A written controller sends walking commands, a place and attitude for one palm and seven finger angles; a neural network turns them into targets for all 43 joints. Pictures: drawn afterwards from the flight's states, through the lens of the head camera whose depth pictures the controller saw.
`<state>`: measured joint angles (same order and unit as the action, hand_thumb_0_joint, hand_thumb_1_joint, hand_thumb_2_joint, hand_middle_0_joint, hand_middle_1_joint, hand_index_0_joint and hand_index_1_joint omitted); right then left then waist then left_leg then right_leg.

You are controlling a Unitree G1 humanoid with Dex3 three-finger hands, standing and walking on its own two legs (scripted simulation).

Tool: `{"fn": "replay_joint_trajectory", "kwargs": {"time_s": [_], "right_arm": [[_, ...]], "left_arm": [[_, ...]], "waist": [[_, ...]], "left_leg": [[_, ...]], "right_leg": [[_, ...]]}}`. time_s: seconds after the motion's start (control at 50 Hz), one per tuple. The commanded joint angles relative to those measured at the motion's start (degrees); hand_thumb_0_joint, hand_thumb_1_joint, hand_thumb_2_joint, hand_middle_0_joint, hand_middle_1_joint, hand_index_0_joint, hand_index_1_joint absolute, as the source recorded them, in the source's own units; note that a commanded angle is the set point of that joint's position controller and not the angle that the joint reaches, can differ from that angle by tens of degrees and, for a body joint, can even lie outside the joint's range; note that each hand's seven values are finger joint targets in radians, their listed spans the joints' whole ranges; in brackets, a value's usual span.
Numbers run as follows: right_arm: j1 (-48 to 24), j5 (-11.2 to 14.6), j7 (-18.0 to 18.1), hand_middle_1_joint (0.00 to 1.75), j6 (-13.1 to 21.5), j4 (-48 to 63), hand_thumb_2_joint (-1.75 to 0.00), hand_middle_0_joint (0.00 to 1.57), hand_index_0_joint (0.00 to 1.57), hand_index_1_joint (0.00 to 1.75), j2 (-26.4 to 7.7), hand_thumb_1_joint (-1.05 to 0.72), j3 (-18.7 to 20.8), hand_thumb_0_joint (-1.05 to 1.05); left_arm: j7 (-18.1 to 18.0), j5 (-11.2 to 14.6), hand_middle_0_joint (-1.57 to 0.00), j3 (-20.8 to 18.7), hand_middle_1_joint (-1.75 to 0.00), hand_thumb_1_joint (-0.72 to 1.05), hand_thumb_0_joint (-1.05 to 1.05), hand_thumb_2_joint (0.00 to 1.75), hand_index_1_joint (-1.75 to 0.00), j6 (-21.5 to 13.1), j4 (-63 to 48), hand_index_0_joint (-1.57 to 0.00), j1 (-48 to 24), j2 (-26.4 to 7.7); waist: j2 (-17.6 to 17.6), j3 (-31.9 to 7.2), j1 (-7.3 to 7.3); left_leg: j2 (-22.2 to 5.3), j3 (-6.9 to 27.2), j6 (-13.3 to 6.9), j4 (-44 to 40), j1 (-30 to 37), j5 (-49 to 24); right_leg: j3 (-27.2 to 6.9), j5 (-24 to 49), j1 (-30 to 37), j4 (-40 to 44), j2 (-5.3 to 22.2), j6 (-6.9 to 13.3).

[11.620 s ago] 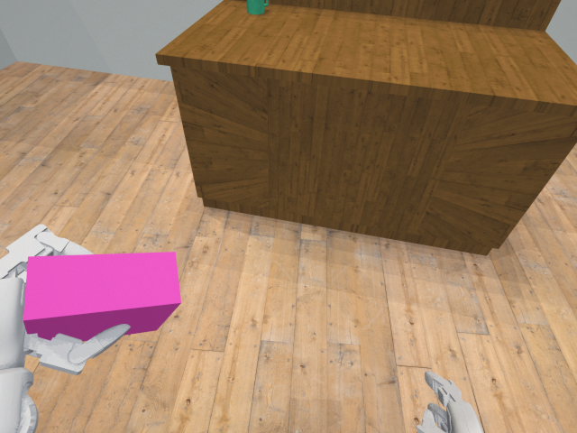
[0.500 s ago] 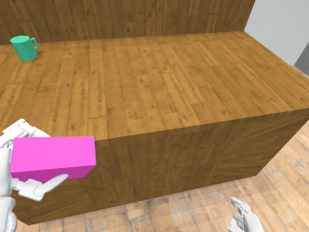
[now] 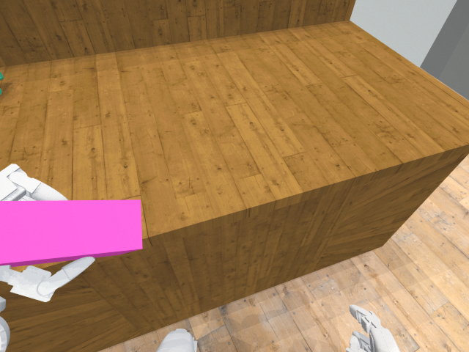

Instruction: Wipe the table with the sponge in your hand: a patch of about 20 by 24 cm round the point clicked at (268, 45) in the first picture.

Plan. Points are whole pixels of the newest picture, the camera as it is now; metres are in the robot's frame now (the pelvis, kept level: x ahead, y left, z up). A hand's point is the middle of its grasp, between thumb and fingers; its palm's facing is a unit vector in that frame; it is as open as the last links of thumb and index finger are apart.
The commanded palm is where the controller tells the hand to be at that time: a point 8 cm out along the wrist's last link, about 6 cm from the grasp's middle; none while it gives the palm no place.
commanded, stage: shuffle to correct the standing spot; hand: left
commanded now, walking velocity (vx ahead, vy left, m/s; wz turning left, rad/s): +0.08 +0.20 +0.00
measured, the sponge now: (92, 232) +0.22 +0.20 +0.16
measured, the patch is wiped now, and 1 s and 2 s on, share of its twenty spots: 0.00 0.00 0.00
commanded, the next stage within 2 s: come to a stop and stand still in 0.98 s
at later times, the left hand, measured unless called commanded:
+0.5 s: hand out of the picture +0.26 +0.34 +0.18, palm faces +0.38 -0.82 -0.44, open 9.9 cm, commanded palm +0.21 +0.37 +0.19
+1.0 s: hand out of the picture +0.24 +0.36 +0.18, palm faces +0.41 -0.82 -0.39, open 9.9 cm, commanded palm +0.19 +0.40 +0.19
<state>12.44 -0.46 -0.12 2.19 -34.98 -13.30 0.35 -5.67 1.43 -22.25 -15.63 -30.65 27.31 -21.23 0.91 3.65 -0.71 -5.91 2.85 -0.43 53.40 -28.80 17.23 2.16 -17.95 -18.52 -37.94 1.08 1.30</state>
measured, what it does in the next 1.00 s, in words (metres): steps to the left: left foot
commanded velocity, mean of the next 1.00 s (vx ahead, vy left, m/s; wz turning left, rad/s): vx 0.06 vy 0.19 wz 0.00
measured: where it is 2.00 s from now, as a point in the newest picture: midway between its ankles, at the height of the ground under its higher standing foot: outside the picture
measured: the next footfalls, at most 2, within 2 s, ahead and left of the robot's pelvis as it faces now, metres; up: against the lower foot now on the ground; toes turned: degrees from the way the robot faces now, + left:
left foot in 0.08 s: +0.12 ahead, +0.22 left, +0.00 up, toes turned -3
right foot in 1.14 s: +0.06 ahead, -0.03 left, +0.00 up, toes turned -4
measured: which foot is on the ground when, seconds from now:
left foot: up 0.00-0.06, down 0.08-1.00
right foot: down 0.00-1.00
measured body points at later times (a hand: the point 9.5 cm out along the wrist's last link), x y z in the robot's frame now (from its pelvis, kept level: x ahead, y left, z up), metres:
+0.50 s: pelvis +0.04 +0.10 -0.01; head +0.06 +0.11 +0.44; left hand +0.23 +0.38 +0.21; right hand +0.22 -0.11 -0.09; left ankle +0.08 +0.22 -0.72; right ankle +0.02 -0.10 -0.72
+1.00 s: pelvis +0.02 +0.12 -0.01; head +0.03 +0.12 +0.44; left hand +0.21 +0.40 +0.20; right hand +0.18 -0.12 -0.09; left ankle +0.08 +0.22 -0.72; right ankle +0.02 -0.08 -0.72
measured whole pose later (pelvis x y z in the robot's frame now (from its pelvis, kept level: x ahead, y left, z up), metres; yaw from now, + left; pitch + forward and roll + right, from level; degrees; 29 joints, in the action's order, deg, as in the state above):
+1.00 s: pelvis +0.02 +0.12 -0.01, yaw -1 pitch -3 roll -1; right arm 12.3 1.1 1.6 5.1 -35.1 -12.6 0.3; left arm -7.8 1.9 -22.1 -12.8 -29.9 26.4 -20.2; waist -0.6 3.4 0.0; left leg -0.6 -1.9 -1.1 40.1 -21.4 16.1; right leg -0.3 -19.5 -14.4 -36.6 7.9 -6.5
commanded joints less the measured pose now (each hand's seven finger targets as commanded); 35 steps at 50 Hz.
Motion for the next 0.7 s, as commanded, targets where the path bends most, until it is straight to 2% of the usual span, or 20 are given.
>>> {"fn": "replay_joint_trajectory", "kwargs": {"time_s": [0.0,0.04,0.08,0.1,0.12,0.16,0.2,0.24,0.26,0.3,0.32,0.38,0.42,0.46,0.48,0.54,0.58,0.62,0.66,0.68], "right_arm": [[-4.7,0.5,2.7,0.3,6.0,8.9,-0.9,0.2,0.2,0.3,-3.0,-0.9,1.7,0.0],[-4.3,1.2,3.3,0.3,6.3,9.5,-0.9,0.2,0.2,0.3,-4.1,-0.9,2.7,0.0],[-3.5,1.8,3.4,0.3,6.6,9.9,-0.9,0.2,0.2,0.3,-6.2,-0.9,3.5,0.0],[-4.0,2.3,3.1,0.3,6.2,9.6,-0.9,0.2,0.2,0.3,-5.8,-0.9,3.3,0.0],[-5.0,2.4,2.9,0.3,6.2,10.1,-0.9,0.2,0.2,0.3,-5.3,-0.9,3.1,0.0],[-6.2,2.4,2.6,0.3,7.0,10.3,-0.9,0.2,0.2,0.3,-5.0,-0.9,2.8,0.0],[-5.6,2.3,2.0,0.3,6.9,10.4,-0.9,0.2,0.2,0.3,-4.5,-0.9,2.9,0.0],[-5.6,2.2,1.5,0.3,6.5,10.1,-0.9,0.2,0.2,0.3,-4.1,-0.9,2.7,0.0],[-6.4,2.2,1.6,0.3,6.5,10.0,-0.9,0.2,0.2,0.3,-4.5,-0.9,2.7,0.0],[-6.6,2.4,1.5,0.3,6.2,10.5,-0.9,0.2,0.2,0.3,-4.8,-0.9,2.5,0.0],[-6.6,2.4,1.4,0.3,6.4,10.8,-0.9,0.2,0.2,0.3,-4.9,-0.9,2.6,0.0],[-5.8,2.4,1.4,0.3,7.2,10.4,-0.9,0.2,0.2,0.3,-5.1,-0.9,2.7,0.0],[-5.3,2.4,1.3,0.3,7.3,10.1,-0.9,0.2,0.2,0.3,-5.1,-0.9,2.4,0.0],[-5.3,2.4,1.4,0.3,6.7,9.6,-0.9,0.2,0.2,0.3,-4.6,-0.9,2.2,0.0],[-5.1,2.3,1.5,0.3,6.3,9.5,-0.9,0.2,0.2,0.3,-4.7,-0.9,2.4,0.0],[-6.7,2.4,2.0,0.3,6.2,10.6,-0.9,0.2,0.2,0.3,-5.2,-0.9,2.4,0.0],[-7.0,2.5,2.3,0.3,6.9,10.9,-0.9,0.2,0.2,0.3,-5.0,-0.9,2.4,0.0],[-6.8,2.4,2.2,0.3,7.3,10.9,-0.9,0.2,0.2,0.3,-5.2,-0.9,2.2,0.0],[-6.8,2.3,2.2,0.3,6.9,10.5,-0.9,0.2,0.2,0.3,-5.0,-0.9,2.2,0.0],[-6.4,2.1,2.3,0.3,6.4,10.3,-0.9,0.2,0.2,0.3,-4.8,-0.9,2.4,0.0]], "left_arm": [[-1.4,1.1,-1.2,-8.0,-1.6,0.1,0.0,1.3,-1.6,-2.6,-10.0,-1.2,-6.1,-12.0],[-1.0,1.1,-1.2,-8.8,-1.6,0.1,0.0,1.3,-1.6,-2.6,-8.6,-1.2,-6.9,-12.1],[-0.7,1.4,-1.2,-8.8,-1.6,0.1,0.0,1.3,-1.6,-2.1,-4.8,-1.2,-4.3,-11.0],[-0.4,1.7,-1.2,-8.3,-1.6,0.1,0.0,1.3,-1.6,-1.6,-4.8,-1.2,-3.8,-10.5],[-0.4,1.7,-1.2,-8.7,-1.6,0.1,0.0,1.3,-1.6,-1.7,-6.8,-1.2,-5.0,-10.9],[-0.7,1.6,-1.2,-9.4,-1.6,0.1,0.0,1.3,-1.6,-2.3,-9.6,-1.2,-5.9,-12.2],[-0.9,1.7,-1.2,-7.9,-1.6,0.1,0.0,1.3,-1.6,-2.2,-10.7,-1.2,-4.8,-11.1],[-1.1,1.8,-1.2,-8.7,-1.6,0.1,0.0,1.3,-1.6,-2.2,-12.0,-1.2,-4.5,-12.2],[-1.4,2.0,-1.2,-10.0,-1.6,0.1,0.0,1.3,-1.6,-2.2,-12.7,-1.2,-3.8,-13.4],[-1.3,2.2,-1.2,-9.7,-1.6,0.1,0.0,1.3,-1.6,-2.3,-14.2,-1.2,-3.3,-12.1],[-1.3,2.3,-1.2,-10.0,-1.6,0.1,0.0,1.3,-1.6,-2.3,-14.5,-1.2,-3.3,-12.0],[-1.6,2.3,-1.2,-9.1,-1.6,0.1,0.0,1.3,-1.6,-2.4,-13.9,-1.2,-3.0,-10.6],[-2.0,2.1,-1.2,-8.4,-1.6,0.1,0.0,1.3,-1.6,-2.2,-12.9,-1.2,-4.4,-10.0],[-2.4,2.0,-1.2,-7.8,-1.6,0.1,0.0,1.3,-1.6,-1.8,-11.5,-1.2,-5.1,-10.3],[-2.3,2.0,-1.2,-6.7,-1.6,0.1,0.0,1.3,-1.6,-1.5,-11.0,-1.2,-6.2,-9.6],[-2.0,2.0,-1.2,-6.6,-1.6,0.1,0.0,1.3,-1.6,-1.0,-13.1,-1.2,-7.5,-9.7],[-2.1,2.1,-1.2,-6.4,-1.6,0.1,0.0,1.3,-1.6,-1.2,-13.7,-1.2,-6.0,-9.1],[-2.6,1.9,-1.2,-6.4,-1.6,0.1,0.0,1.3,-1.6,-1.4,-13.6,-1.2,-6.6,-8.9],[-3.3,1.9,-1.2,-8.0,-1.6,0.1,0.0,1.3,-1.6,-1.2,-12.4,-1.2,-6.1,-10.8],[-2.9,2.1,-1.2,-5.3,-1.6,0.1,0.0,1.3,-1.6,-1.3,-12.1,-1.2,-7.1,-8.4]], "waist": [[1.6,-6.7,0.13],[0.2,-6.5,0.23],[0.9,-7.7,0.35],[-6.6,-7.7,0.7],[-9.3,-7.2,0.07],[-5.6,-7.3,0.29],[2.0,-8.9,1.05],[3.0,-9.9,1.42],[0.4,-10.7,1.47],[-7.8,-11.8,0.99],[-9.9,-11.6,0.64],[-11.9,-10.4,0.29],[-8.7,-10.1,0.22],[-0.5,-11.0,1.31],[0.2,-10.5,1.74],[-10.3,-9.3,0.91],[-13.1,-8.7,0.32],[-9.9,-8.1,-0.17],[0.6,-8.6,0.64],[3.7,-6.2,1.52]], "left_leg": [[5.8,-10.2,0.3,-20.5,18.8,-4.4],[4.1,-5.9,-1.1,-22.6,17.9,-4.7],[0.0,-0.6,-2.4,-24.0,15.9,-11.4],[-0.1,-0.9,-3.0,-25.8,13.0,-9.6],[-0.5,-0.8,-3.7,-26.3,9.9,-7.9],[2.1,-4.2,-2.4,-23.0,8.1,-7.7],[5.6,-7.4,-0.1,-17.6,8.8,-9.6],[6.3,-7.9,0.6,-17.0,11.6,-12.7],[5.7,-7.2,0.2,-18.6,13.6,-14.8],[2.1,-2.8,-1.8,-23.1,15.1,-20.5],[0.5,-1.1,-2.8,-24.5,14.9,-22.3],[-2.1,0.0,-4.2,-25.1,13.2,-18.3],[-0.1,-2.7,-2.5,-22.2,9.9,-13.6],[3.5,-5.9,-0.5,-17.5,10.7,-12.0],[4.2,-6.1,0.1,-17.9,11.2,-11.3],[1.0,-1.2,-1.6,-26.2,11.4,-8.3],[-1.9,2.4,-3.8,-29.4,10.1,-5.6],[-0.9,0.0,-3.5,-27.3,5.7,0.8],[4.2,-4.5,-1.2,-19.6,6.0,5.8],[5.3,-4.9,-0.2,-17.1,7.6,6.0]], "right_leg": [[-6.3,-2.4,-3.2,10.4,7.7,2.9],[-6.2,-1.6,-1.2,4.8,4.9,0.5],[-2.0,3.8,0.8,-2.0,1.3,-1.4],[0.9,3.8,2.2,-5.0,0.5,-2.5],[1.7,3.7,4.3,-5.2,0.3,-2.7],[-0.5,9.7,7.2,-0.7,1.6,-1.9],[-5.2,16.9,8.7,3.0,5.3,-0.3],[-6.0,21.2,7.6,2.8,6.7,0.1],[-4.4,22.5,7.3,0.8,6.2,-0.6],[1.7,18.6,6.4,-6.0,2.0,-2.7],[2.9,11.1,5.3,-7.7,0.8,-3.2],[3.2,-0.4,5.5,-4.1,1.0,-2.6],[2.0,10.7,9.9,2.8,2.5,-1.8],[-3.8,23.1,9.9,4.5,7.3,0.1],[-4.2,22.8,9.0,3.6,7.9,0.0],[2.0,11.4,6.1,-2.8,2.9,-2.6],[3.3,0.1,5.8,-4.9,1.7,-3.0],[2.9,3.8,10.5,2.1,2.7,-2.2],[-4.7,9.1,9.2,9.0,8.4,0.4],[-7.8,7.0,4.8,10.7,10.8,1.6]]}}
